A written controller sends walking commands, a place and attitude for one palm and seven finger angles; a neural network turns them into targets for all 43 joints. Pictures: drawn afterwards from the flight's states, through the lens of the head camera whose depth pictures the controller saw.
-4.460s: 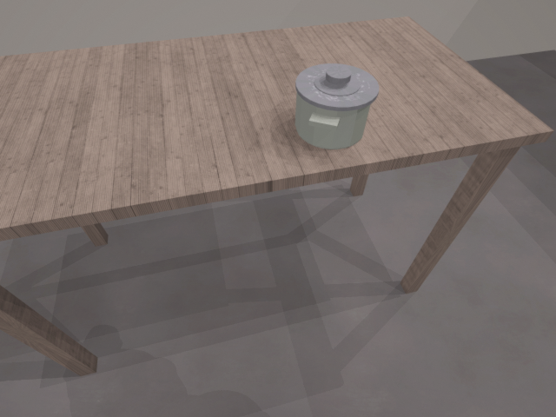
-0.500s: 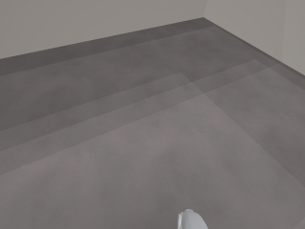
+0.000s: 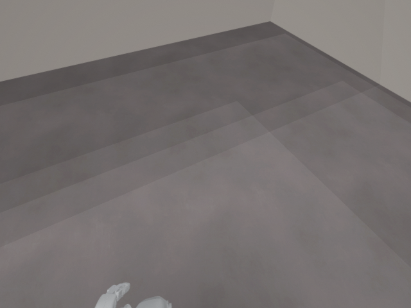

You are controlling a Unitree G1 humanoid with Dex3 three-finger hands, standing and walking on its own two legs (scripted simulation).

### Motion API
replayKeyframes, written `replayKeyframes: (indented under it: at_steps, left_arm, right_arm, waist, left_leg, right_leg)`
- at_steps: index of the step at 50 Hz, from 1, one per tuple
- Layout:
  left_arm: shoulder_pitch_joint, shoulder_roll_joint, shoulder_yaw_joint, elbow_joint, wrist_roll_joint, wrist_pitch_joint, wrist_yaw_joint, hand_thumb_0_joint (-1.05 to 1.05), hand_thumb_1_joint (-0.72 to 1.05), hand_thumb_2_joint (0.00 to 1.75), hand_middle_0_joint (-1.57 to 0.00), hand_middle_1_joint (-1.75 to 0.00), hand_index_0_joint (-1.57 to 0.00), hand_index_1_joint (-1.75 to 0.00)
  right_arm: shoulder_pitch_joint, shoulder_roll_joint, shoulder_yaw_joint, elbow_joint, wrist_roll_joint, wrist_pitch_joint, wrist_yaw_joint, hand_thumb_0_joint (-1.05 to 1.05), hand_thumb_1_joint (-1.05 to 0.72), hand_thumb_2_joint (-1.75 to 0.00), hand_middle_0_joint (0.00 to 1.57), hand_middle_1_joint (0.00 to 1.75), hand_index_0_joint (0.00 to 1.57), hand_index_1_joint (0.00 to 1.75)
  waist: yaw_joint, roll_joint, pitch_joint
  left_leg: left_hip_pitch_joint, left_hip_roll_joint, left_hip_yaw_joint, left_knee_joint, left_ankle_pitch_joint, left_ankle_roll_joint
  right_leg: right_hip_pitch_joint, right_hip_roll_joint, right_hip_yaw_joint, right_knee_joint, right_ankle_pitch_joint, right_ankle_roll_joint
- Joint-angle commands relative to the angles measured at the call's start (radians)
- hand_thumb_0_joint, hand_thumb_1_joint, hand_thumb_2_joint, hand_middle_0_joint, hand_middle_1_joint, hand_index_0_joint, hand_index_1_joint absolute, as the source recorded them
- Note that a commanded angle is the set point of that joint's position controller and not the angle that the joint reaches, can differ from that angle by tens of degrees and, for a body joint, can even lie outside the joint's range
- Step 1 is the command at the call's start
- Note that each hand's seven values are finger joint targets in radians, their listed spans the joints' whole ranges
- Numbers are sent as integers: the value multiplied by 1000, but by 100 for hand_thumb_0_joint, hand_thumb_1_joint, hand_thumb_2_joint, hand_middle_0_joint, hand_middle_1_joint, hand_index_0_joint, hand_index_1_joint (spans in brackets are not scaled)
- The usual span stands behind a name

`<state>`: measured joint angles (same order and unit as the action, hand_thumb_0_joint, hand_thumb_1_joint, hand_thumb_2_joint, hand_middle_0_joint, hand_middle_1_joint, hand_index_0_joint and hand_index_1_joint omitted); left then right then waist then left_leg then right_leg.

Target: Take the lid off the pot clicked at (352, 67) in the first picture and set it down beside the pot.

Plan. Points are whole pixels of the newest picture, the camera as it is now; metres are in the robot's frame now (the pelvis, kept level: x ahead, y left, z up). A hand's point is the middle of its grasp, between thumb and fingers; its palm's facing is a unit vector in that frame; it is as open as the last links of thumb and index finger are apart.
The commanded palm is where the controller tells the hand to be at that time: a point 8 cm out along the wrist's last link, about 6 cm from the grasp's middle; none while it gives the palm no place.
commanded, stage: turn to face it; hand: left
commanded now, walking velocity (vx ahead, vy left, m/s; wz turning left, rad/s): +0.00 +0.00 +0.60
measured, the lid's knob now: out of the picture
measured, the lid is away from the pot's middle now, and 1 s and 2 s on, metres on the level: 0.00 0.00 0.00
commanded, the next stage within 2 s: none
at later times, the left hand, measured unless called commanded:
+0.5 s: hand out of the picture -0.01 +0.25 -0.16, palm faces +0.34 -0.89 -0.29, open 7.4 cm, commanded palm none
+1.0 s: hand out of the picture -0.11 +0.16 -0.17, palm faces +0.63 -0.74 -0.22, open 7.4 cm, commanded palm none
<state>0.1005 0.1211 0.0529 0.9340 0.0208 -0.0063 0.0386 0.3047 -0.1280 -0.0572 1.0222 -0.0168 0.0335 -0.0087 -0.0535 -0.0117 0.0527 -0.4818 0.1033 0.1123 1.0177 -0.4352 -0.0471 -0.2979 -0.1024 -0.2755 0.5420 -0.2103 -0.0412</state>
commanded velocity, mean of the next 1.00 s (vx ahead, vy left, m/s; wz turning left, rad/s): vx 0.00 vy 0.00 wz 0.60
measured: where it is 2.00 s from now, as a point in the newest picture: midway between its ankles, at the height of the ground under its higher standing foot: outside the picture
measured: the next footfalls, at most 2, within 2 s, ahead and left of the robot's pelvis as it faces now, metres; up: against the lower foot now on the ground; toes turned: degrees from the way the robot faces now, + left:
left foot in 0.12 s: +0.09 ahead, +0.12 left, +0.00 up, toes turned +13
right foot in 0.60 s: +0.06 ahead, -0.13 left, +0.00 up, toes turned +21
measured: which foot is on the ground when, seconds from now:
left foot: up 0.00-0.10, down 0.12-0.60, up 0.62-1.00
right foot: down 0.00-0.12, up 0.14-0.58, down 0.60-1.00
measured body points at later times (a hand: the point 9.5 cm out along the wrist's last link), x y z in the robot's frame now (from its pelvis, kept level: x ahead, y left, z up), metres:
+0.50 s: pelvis -0.01 +0.01 +0.01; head +0.02 +0.02 +0.45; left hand -0.03 +0.29 -0.14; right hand +0.14 -0.22 -0.13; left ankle +0.05 +0.11 -0.73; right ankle +0.03 -0.15 -0.68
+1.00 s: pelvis -0.02 -0.02 +0.00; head +0.01 +0.02 +0.44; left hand -0.15 +0.20 -0.15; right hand +0.23 -0.16 -0.13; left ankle -0.09 +0.08 -0.73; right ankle +0.03 -0.14 -0.73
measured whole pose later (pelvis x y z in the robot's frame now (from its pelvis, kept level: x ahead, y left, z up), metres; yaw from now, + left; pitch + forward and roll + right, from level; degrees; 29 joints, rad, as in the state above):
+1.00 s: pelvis -0.02 -0.02 +0.00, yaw +37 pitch +0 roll +1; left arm 0.28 0.20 0.05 0.88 0.02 0.02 0.02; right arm 0.11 -0.24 -0.08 0.89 -0.01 0.05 0.03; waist 0.03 -0.04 0.11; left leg -0.31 0.01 0.07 0.63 -0.32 -0.04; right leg -0.23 -0.18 -0.23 0.63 -0.37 0.04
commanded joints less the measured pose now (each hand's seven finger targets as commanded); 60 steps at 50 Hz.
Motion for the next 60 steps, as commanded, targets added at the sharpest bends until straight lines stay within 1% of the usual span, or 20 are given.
replayKeyframes:
  at_steps: [1, 4, 6, 7, 10, 12, 23, 28, 29, 30, 31, 32, 34, 42, 48, 49, 51, 52, 56, 60]
  left_arm:
    - [47, 193, 54, -56, 13, 7, 10, 0, 90, 90, -20, -30, -20, -30]
    - [38, 187, 54, -77, 0, 24, 2, 0, 90, 90, -20, -30, -20, -30]
    - [14, 106, 44, -142, -5, 42, -13, 0, 90, 90, -20, -30, -20, -30]
    - [-24, 147, 41, -160, 5, 44, -20, 0, 90, 90, -20, -30, -20, -30]
    - [47, 167, 61, -110, 13, 38, -31, 0, 90, 90, -20, -30, -20, -30]
    - [96, 178, 60, -82, 9, 34, -34, 0, 90, 90, -20, -30, -20, -30]
    - [111, 201, 50, -96, -9, 42, -17, 0, 90, 90, -20, -30, -20, -30]
    - [309, 221, 58, -59, -17, 30, -8, 0, 90, 90, -20, -30, -20, -30]
    - [343, 271, 68, -59, -4, 23, -2, 0, 90, 90, -20, -30, -20, -30]
    - [306, 368, 81, -86, 13, 19, 6, 0, 90, 90, -20, -30, -20, -30]
    - [187, 352, 66, -119, 2, 19, 13, 0, 90, 90, -20, -30, -20, -30]
    - [89, 320, 63, -148, 2, 14, 14, 0, 90, 90, -20, -30, -20, -30]
    - [59, 262, 47, -148, -4, -1, 5, 0, 90, 90, -20, -30, -20, -30]
    - [247, 288, 51, -94, 9, 0, 0, 0, 90, 90, -20, -30, -20, -30]
    - [204, 314, 68, -106, 4, 12, -6, 0, 90, 90, -20, -30, -20, -30]
    - [198, 301, 68, -110, -4, 14, -8, 0, 90, 90, -20, -30, -20, -30]
    - [133, 200, 37, -180, -11, 20, -16, 0, 90, 90, -20, -30, -20, -30]
    - [78, 233, 38, -191, -3, 34, -9, 0, 90, 90, -20, -30, -20, -30]
    - [91, 230, 51, -133, -3, 38, -20, 0, 90, 90, -20, -30, -20, -30]
    - [95, 230, 48, -128, -3, 41, -23, 0, 90, 90, -20, -30, -20, -30]
  right_arm:
    - [55, -53, -21, -74, 0, -5, 14, 0, -90, -90, 20, 30, 20, 30]
    - [119, -95, -35, -80, -6, -15, 17, 0, -90, -90, 20, 30, 20, 30]
    - [156, -271, -76, -109, -20, -23, 3, 0, -90, -90, 20, 30, 20, 30]
    - [132, -284, -75, -115, -18, -21, -1, 0, -90, -90, 20, 30, 20, 30]
    - [-57, -236, -53, -167, -11, -38, -12, 0, -90, -90, 20, 30, 20, 30]
    - [-73, -229, -50, -179, -1, -47, -14, 0, -90, -90, 20, 30, 20, 30]
    - [-64, -295, -77, -174, -5, -10, 2, 0, -90, -90, 20, 30, 20, 30]
    - [-171, -288, -84, -213, -2, 9, 7, 0, -90, -90, 20, 30, 20, 30]
    - [-181, -240, -80, -225, 7, 16, 9, 0, -90, -90, 20, 30, 20, 30]
    - [-182, -165, -66, -254, 13, 14, 10, 0, -90, -90, 20, 30, 20, 30]
    - [-209, -235, -76, -254, -3, 11, 16, 0, -90, -90, 20, 30, 20, 30]
    - [-159, -229, -80, -247, -5, 18, 24, 0, -90, -90, 20, 30, 20, 30]
    - [-123, -220, -73, -199, -7, 23, 34, 0, -90, -90, 20, 30, 20, 30]
    - [-275, -166, -40, -238, 6, 16, 40, 0, -90, -90, 20, 30, 20, 30]
    - [-187, -184, -38, -214, 9, -10, 33, 0, -90, -90, 20, 30, 20, 30]
    - [-118, -222, -49, -195, 6, -19, 32, 0, -90, -90, 20, 30, 20, 30]
    - [26, -414, -99, -167, 8, -24, 16, 0, -90, -90, 20, 30, 20, 30]
    - [53, -398, -92, -149, 8, -11, 14, 0, -90, -90, 20, 30, 20, 30]
    - [-149, -288, -54, -193, -1, -23, -2, 0, -90, -90, 20, 30, 20, 30]
    - [-151, -298, -58, -199, 1, -22, 2, 0, -90, -90, 20, 30, 20, 30]
  waist:
    - [40, -137, -36]
    - [-2, -4, -55]
    - [-41, 441, -2]
    - [-30, 271, -10]
    - [52, 192, -82]
    - [60, 115, -127]
    - [23, 165, -86]
    - [101, 155, -127]
    - [120, 7, -111]
    - [122, -321, -56]
    - [87, -219, 18]
    - [26, -128, 12]
    - [6, -173, 21]
    - [117, -202, -35]
    - [79, -207, -120]
    - [38, -130, -162]
    - [-44, 339, -228]
    - [-50, 203, -192]
    - [48, 196, -70]
    - [53, 164, -81]
  left_leg:
    - [74, 9, 12, -165, 21, 6]
    - [230, -16, 5, -459, 197, 18]
    - [221, 322, -609, -807, 207, 209]
    - [167, 341, -604, -826, 70, 247]
    - [208, 184, -441, -765, 99, 176]
    - [264, 125, -368, -750, 187, 161]
    - [233, 109, -514, -772, 40, 207]
    - [57, 10, -487, -701, 56, 128]
    - [-82, -83, -396, -524, -14, 67]
    - [-248, -220, -177, -195, -91, -10]
    - [-199, -147, -223, 9, -93, 14]
    - [-146, -132, -233, 96, -31, 20]
    - [-159, -110, -180, 185, 56, 4]
    - [-100, -97, -55, -89, 0, -28]
    - [170, -124, 11, -484, 139, 6]
    - [336, -100, -28, -614, 292, 24]
    - [612, 300, -560, -622, 991, 248]
    - [566, 299, -469, -593, 944, 275]
    - [327, 112, -369, -676, 573, 195]
    - [286, 80, -385, -711, 385, 194]
  right_leg:
    - [-18, -291, 161, -212, -13, -82]
    - [-90, -232, 86, 9, -116, -12]
    - [-378, 10, 107, 482, -452, 109]
    - [-355, -12, 239, 601, -352, 88]
    - [-374, -4, 299, 698, -133, 105]
    - [-346, 5, 299, 666, -65, 121]
    - [-178, 65, 285, 312, -213, 114]
    - [177, 107, 249, -94, -122, 74]
    - [264, -27, 381, -278, -195, 27]
    - [239, -327, 738, -419, -386, -85]
    - [18, -385, 702, -425, -341, -106]
    - [-56, -343, 601, -401, -275, -105]
    - [35, -203, 416, -282, 5, -58]
    - [270, -230, 275, -149, 419, -86]
    - [256, -233, 166, 26, 494, -25]
    - [162, -218, 131, 167, 421, 20]
    - [-319, -9, 173, 555, -474, 137]
    - [-327, -33, 254, 615, -440, 117]
    - [-271, -16, 297, 629, -190, 128]
    - [-221, 12, 293, 521, -150, 138]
